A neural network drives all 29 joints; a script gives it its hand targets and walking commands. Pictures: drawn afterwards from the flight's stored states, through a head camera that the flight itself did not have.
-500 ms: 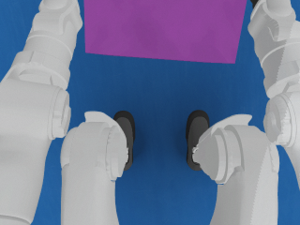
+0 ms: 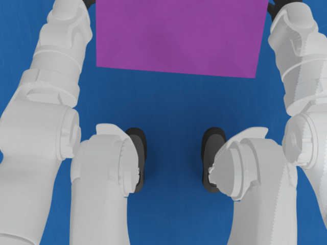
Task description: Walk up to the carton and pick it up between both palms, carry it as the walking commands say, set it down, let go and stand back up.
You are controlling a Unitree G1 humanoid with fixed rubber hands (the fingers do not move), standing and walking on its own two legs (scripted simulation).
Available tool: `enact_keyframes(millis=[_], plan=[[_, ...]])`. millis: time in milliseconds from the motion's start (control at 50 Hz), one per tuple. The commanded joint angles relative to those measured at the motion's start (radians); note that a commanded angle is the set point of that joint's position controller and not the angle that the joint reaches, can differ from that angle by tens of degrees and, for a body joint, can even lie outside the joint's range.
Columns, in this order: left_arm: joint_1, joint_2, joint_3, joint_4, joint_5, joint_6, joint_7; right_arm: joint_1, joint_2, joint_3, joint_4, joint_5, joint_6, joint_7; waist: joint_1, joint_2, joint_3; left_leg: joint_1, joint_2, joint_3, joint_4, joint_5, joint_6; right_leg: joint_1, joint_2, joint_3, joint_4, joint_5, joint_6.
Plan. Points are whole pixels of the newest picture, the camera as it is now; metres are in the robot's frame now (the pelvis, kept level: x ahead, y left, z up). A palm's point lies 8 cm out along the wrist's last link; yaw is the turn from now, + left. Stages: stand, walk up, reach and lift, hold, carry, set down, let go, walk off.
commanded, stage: reach and lift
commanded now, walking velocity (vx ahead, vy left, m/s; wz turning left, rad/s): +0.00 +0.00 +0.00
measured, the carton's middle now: (179, 9) +0.55 +0.00 -0.25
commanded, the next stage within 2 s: none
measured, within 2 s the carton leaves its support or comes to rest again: neither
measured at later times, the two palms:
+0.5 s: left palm out of the picture +0.55 +0.19 -0.10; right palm out of the picture +0.54 -0.18 -0.10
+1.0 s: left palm out of the picture +0.53 +0.19 -0.03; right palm out of the picture +0.53 -0.18 -0.03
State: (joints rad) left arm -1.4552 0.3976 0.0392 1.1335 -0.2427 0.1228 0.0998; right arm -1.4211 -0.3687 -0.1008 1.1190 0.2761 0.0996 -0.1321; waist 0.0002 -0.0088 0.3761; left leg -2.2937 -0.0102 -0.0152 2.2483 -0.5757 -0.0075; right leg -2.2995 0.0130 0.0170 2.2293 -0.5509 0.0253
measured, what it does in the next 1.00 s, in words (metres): rises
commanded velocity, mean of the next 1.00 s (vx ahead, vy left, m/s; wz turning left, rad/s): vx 0.00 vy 0.00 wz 0.00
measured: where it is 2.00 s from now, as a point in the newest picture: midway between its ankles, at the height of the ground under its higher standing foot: (173, 170)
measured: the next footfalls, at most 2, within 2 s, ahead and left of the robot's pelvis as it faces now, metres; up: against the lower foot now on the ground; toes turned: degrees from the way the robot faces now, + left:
none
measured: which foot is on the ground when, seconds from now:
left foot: down 0.00-1.00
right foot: down 0.00-1.00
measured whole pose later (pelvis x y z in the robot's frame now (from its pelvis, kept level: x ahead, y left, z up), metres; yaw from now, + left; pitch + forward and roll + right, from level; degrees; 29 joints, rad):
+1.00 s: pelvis +0.00 +0.00 +0.07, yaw +0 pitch +49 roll -1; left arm -1.21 0.22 0.34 0.79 0.05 0.33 0.05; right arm -1.16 -0.19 -0.43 0.74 -0.04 0.31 -0.06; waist 0.00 -0.01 -0.07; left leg -2.29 -0.06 -0.04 1.95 -0.52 -0.03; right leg -2.29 0.06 0.04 1.94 -0.50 0.05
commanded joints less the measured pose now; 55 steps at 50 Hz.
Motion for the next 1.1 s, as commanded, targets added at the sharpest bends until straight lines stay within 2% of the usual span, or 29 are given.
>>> enact_keyframes(millis=[0, 80, 220, 380, 560, 720, 1080], plan=[[-0.599, -0.817, -0.222, -0.333, -0.058, -0.033, -0.242, -0.614, 0.807, 0.248, -0.329, 0.049, -0.017, 0.250, 0.001, 0.023, -1.397, 0.642, -0.059, 0.065, -0.167, 0.416, 0.010, 0.636, 0.070, -0.084, -0.134, 0.400, -0.023], [-0.579, -0.838, -0.201, -0.317, -0.030, -0.015, -0.243, -0.611, 0.820, 0.234, -0.335, 0.026, 0.000, 0.249, 0.003, 0.026, -1.401, 0.632, -0.061, 0.075, -0.188, 0.366, 0.010, 0.623, 0.072, -0.093, -0.154, 0.351, -0.021], [-0.540, -0.909, -0.147, -0.301, 0.027, 0.029, -0.274, -0.569, 0.884, 0.179, -0.329, -0.049, 0.046, 0.274, -0.003, 0.021, -1.380, 0.574, -0.067, 0.088, -0.229, 0.290, 0.012, 0.595, 0.076, -0.108, -0.195, 0.280, -0.023], [-0.527, -0.978, -0.150, -0.375, 0.049, 0.076, -0.296, -0.557, 0.949, 0.185, -0.415, -0.081, 0.094, 0.303, -0.005, 0.020, -1.490, 0.600, -0.078, 0.097, -0.267, 0.319, 0.009, 0.609, 0.082, -0.116, -0.240, 0.303, -0.023], [-0.460, -1.004, -0.112, -0.385, 0.106, 0.115, -0.314, -0.491, 0.979, 0.158, -0.429, -0.128, 0.136, 0.329, 0.000, 0.015, -1.507, 0.580, -0.083, 0.101, -0.315, 0.331, 0.003, 0.600, 0.088, -0.113, -0.292, 0.321, -0.019], [-0.405, -1.046, -0.140, -0.451, 0.117, 0.145, -0.324, -0.434, 1.018, 0.175, -0.484, -0.140, 0.168, 0.342, -0.001, 0.013, -1.625, 0.634, -0.097, 0.103, -0.369, 0.383, 0.000, 0.647, 0.100, -0.114, -0.343, 0.374, -0.013], [-0.327, -1.106, -0.109, -0.457, 0.177, 0.203, -0.350, -0.350, 1.066, 0.117, -0.462, -0.208, 0.227, 0.380, -0.004, 0.023, -1.613, 0.659, -0.111, 0.105, -0.514, 0.308, -0.004, 0.640, 0.109, -0.117, -0.484, 0.295, -0.013]])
